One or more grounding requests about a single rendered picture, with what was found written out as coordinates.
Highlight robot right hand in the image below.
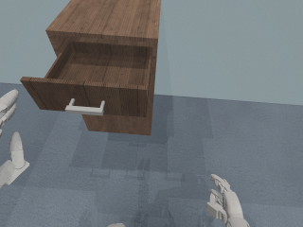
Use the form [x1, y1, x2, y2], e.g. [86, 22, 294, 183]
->
[206, 174, 244, 224]

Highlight cabinet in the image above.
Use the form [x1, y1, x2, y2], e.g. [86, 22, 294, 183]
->
[45, 0, 161, 136]

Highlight drawer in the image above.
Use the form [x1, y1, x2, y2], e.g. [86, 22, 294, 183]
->
[20, 41, 152, 117]

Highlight right robot forearm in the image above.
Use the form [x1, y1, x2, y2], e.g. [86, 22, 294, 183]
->
[225, 217, 250, 227]

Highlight handle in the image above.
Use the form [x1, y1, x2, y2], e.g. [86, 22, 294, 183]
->
[65, 98, 105, 116]

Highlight robot left hand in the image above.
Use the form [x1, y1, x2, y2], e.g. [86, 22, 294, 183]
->
[0, 89, 29, 188]

